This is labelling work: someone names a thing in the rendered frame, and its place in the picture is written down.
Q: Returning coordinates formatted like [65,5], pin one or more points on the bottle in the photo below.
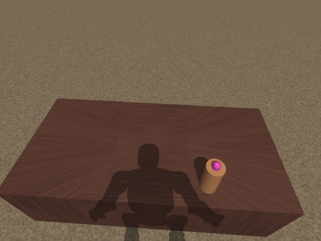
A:
[212,175]

